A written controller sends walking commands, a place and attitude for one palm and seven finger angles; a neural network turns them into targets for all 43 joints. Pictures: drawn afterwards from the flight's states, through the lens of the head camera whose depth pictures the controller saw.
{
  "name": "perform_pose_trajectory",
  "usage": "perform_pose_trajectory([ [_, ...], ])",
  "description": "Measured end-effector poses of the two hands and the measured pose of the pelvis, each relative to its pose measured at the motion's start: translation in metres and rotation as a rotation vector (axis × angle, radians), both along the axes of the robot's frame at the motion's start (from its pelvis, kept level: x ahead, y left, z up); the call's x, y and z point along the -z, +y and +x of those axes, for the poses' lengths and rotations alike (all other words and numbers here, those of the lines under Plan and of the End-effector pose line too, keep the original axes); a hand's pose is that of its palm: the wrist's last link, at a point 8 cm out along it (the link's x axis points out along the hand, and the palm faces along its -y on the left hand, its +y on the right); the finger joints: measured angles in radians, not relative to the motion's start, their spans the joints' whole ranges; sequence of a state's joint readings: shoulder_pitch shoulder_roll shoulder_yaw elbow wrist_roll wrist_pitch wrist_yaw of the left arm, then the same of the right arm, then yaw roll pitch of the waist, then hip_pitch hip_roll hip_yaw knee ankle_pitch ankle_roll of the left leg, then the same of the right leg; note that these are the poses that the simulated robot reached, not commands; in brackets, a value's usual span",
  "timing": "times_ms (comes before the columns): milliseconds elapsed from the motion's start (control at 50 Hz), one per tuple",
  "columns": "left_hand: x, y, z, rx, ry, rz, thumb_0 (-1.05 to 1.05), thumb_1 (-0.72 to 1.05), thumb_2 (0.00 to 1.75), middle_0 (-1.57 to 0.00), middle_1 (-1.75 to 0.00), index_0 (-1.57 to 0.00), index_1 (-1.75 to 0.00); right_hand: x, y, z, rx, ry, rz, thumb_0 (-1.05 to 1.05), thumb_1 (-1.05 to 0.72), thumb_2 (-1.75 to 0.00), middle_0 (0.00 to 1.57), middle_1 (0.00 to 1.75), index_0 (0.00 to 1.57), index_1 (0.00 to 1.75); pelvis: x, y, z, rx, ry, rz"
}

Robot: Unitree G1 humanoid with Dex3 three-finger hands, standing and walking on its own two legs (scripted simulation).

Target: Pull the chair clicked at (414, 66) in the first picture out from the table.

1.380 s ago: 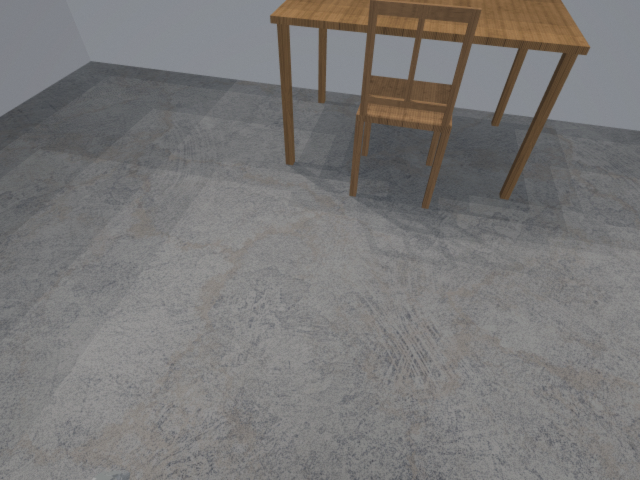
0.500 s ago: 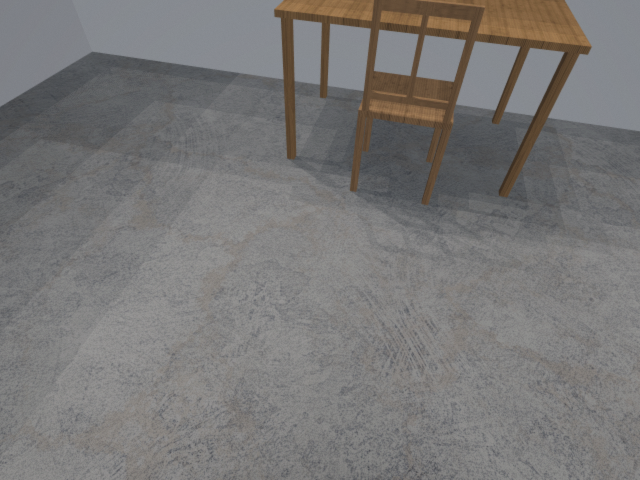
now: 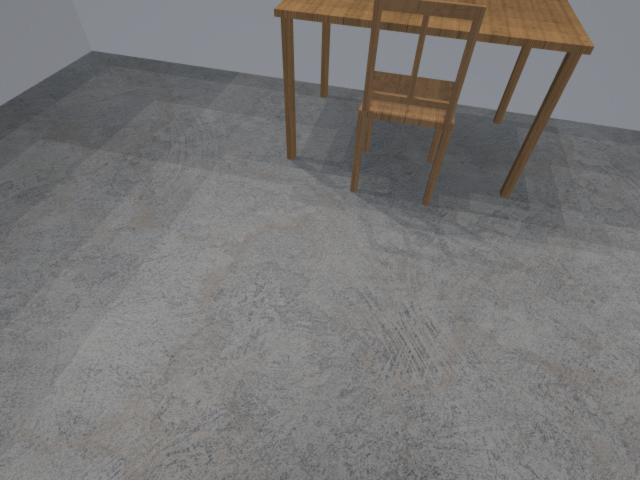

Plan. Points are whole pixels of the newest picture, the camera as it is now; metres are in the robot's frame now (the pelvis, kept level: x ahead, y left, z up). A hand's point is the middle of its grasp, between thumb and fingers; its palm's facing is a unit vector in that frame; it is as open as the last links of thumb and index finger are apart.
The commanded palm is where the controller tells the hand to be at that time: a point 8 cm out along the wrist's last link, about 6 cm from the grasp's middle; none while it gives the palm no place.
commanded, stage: look at it before walking up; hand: left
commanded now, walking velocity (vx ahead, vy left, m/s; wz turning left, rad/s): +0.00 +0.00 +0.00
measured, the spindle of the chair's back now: (417, 58) +1.50 -0.27 -0.11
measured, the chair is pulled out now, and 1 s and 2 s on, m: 0.00 0.00 0.00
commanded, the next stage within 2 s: walk to a spot facing it in 0.06 s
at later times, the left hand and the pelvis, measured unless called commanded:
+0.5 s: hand out of the picture +0.07 +0.18 -0.19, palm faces -0.10 -0.97 -0.22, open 7.4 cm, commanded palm none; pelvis +0.05 -0.03 -0.03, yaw -7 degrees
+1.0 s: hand (220, 406) +0.27 +0.19 -0.20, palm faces -0.25 -0.95 -0.19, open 7.4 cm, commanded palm none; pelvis +0.25 -0.01 -0.02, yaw -20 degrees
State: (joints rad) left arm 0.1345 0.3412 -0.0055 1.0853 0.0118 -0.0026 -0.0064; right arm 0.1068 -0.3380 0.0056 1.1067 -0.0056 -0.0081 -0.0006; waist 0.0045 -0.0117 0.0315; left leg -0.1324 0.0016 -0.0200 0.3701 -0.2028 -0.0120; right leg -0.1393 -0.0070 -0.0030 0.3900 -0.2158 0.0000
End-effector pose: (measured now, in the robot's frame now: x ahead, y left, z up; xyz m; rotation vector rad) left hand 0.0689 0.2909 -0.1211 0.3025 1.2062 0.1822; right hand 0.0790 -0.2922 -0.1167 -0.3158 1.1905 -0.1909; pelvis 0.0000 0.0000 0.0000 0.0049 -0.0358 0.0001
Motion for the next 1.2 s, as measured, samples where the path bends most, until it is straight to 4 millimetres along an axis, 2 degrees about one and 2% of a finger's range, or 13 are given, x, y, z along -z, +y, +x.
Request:
perform_pose_trajectory([
  [280, 0.007, -0.008, -0.004, -0.006, 0.046, -0.011, 0.0, 0.91, 0.9, -0.2, -0.3, -0.2, -0.3, 0.007, 0.004, -0.002, 0.018, 0.019, 0.013, 0.01, -0.9, -0.9, 0.2, 0.3, 0.21, 0.3, 0.003, -0.002, 0.009, 0.03, 0.009, 0.0],
  [420, 0.027, -0.04, -0.009, 0.02, 0.137, -0.079, 0.0, 0.91, 0.9, -0.2, -0.3, -0.2, -0.3, 0.03, 0.016, -0.026, 0.122, 0.045, 0.084, 0.01, -0.9, -0.9, 0.2, 0.3, 0.21, 0.3, 0.015, -0.012, 0.034, 0.109, 0.022, 0.014],
  [540, 0.036, -0.077, 0.006, 0.012, 0.131, -0.11, 0.0, 0.91, 0.9, -0.2, -0.3, -0.2, -0.3, 0.05, 0.011, -0.045, 0.192, 0.159, 0.124, 0.01, -0.9, -0.9, 0.2, 0.3, 0.21, 0.3, 0.025, -0.031, 0.063, 0.127, 0.017, -0.008],
  [620, 0.028, -0.095, 0.001, 0.002, 0.191, -0.128, 0.0, 0.91, 0.9, -0.2, -0.3, -0.2, -0.3, 0.039, 0.01, -0.011, 0.204, 0.137, 0.135, 0.01, -0.9, -0.9, 0.2, 0.3, 0.2, 0.3, 0.014, -0.035, 0.086, 0.162, 0.023, 0.004],
  [700, 0.02, -0.103, 0.001, 0.018, 0.298, -0.146, 0.0, 0.91, 0.9, -0.2, -0.3, -0.2, -0.3, 0.026, 0.011, 0.049, 0.222, 0.017, 0.151, 0.02, -0.9, -0.9, 0.2, 0.3, 0.2, 0.3, 0.007, -0.033, 0.112, 0.199, 0.038, 0.011],
  [760, 0.019, -0.1, 0.015, 0.027, 0.351, -0.148, 0.0, 0.9, 0.9, -0.2, -0.3, -0.2, -0.3, 0.019, 0.015, 0.1, 0.219, -0.069, 0.158, 0.01, -0.9, -0.9, 0.2, 0.3, 0.2, 0.3, 0.006, -0.029, 0.135, 0.226, 0.045, 0.008],
  [820, 0.025, -0.09, 0.042, 0.029, 0.374, -0.144, 0.0, 0.9, 0.9, -0.2, -0.3, -0.2, -0.3, 0.016, 0.022, 0.151, 0.201, -0.132, 0.156, 0.01, -0.9, -0.9, 0.2, 0.3, 0.2, 0.3, 0.01, -0.023, 0.164, 0.248, 0.048, 0.003],
  [880, 0.04, -0.074, 0.081, 0.042, 0.378, -0.136, 0.0, 0.9, 0.9, -0.2, -0.3, -0.2, -0.3, 0.019, 0.027, 0.196, 0.195, -0.194, 0.13, 0.01, -0.9, -0.9, 0.2, 0.3, 0.2, 0.3, 0.023, -0.015, 0.199, 0.277, 0.047, -0.004],
  [940, 0.053, -0.059, 0.138, 0.091, 0.352, -0.121, 0.0, 0.9, 0.9, -0.2, -0.3, -0.2, -0.3, 0.022, 0.031, 0.213, 0.23, -0.223, 0.1, 0.01, -0.9, -0.9, 0.2, 0.3, 0.2, 0.3, 0.031, -0.009, 0.225, 0.321, 0.033, -0.003],
  [1000, 0.05, -0.057, 0.213, 0.17, 0.259, -0.109, 0.01, 0.91, 0.9, -0.2, -0.3, -0.2, -0.3, 0.019, 0.037, 0.202, 0.303, -0.177, 0.101, 0.01, -0.9, -0.9, 0.2, 0.3, 0.21, 0.3, 0.022, -0.01, 0.247, 0.356, 0.02, 0.003],
  [1060, 0.038, -0.068, 0.292, 0.239, 0.134, -0.109, 0.01, 0.91, 0.9, -0.19, -0.3, -0.19, -0.3, 0.019, 0.044, 0.178, 0.396, -0.094, 0.108, 0.0, -0.91, -0.9, 0.2, 0.3, 0.21, 0.3, 0.013, -0.013, 0.269, 0.384, 0.022, 0.009],
  [1120, 0.024, -0.089, 0.363, 0.305, 0.032, -0.115, 0.0, 0.91, 0.9, -0.19, -0.3, -0.19, -0.3, 0.019, 0.042, 0.152, 0.478, -0.005, 0.104, 0.0, -0.93, -0.9, 0.2, 0.3, 0.21, 0.3, 0.008, -0.018, 0.292, 0.412, 0.029, 0.018],
  [1200, 0.01, -0.13, 0.439, 0.405, -0.045, -0.127, 0.0, 0.91, 0.9, -0.19, -0.3, -0.19, -0.3, 0.023, 0.045, 0.125, 0.57, 0.111, 0.129, 0.0, -0.93, -0.9, 0.2, 0.3, 0.2, 0.3, 0.005, -0.031, 0.322, 0.446, 0.032, 0.026],
])
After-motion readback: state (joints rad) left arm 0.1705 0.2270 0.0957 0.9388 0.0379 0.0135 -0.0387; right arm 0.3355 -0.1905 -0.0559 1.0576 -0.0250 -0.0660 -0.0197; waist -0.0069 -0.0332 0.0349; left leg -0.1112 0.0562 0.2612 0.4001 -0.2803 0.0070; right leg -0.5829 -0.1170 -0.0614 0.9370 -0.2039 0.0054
